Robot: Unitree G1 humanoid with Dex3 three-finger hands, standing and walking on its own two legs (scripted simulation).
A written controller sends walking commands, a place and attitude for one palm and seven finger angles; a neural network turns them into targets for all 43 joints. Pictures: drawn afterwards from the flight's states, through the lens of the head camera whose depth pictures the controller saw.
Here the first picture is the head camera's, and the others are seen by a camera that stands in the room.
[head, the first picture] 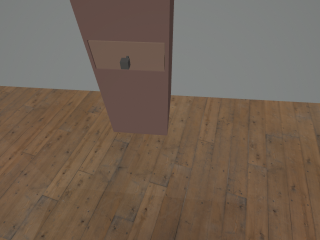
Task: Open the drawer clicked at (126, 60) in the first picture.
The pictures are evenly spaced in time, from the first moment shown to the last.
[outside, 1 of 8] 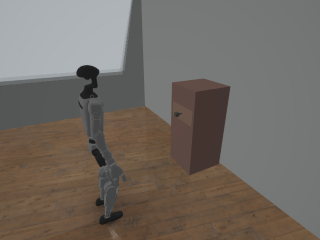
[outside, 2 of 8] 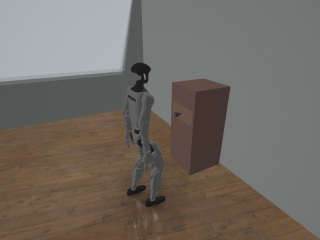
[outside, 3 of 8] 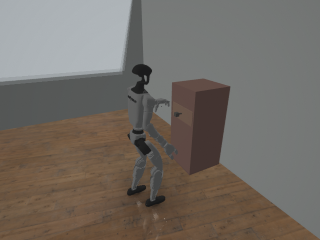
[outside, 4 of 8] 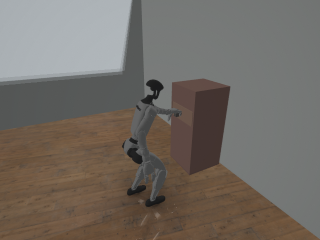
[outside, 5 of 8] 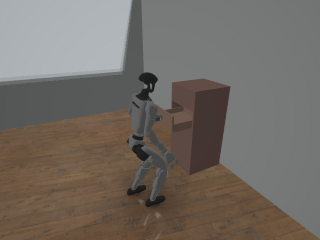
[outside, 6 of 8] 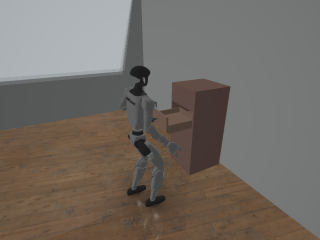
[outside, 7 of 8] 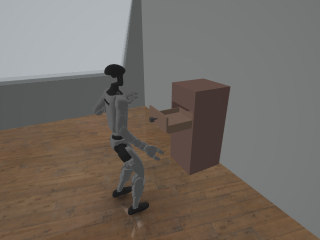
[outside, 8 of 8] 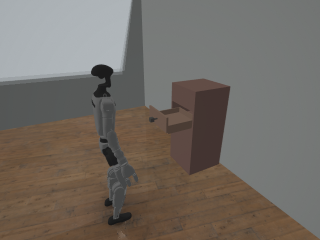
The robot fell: no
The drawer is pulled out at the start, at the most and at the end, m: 0.00 0.30 0.30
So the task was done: yes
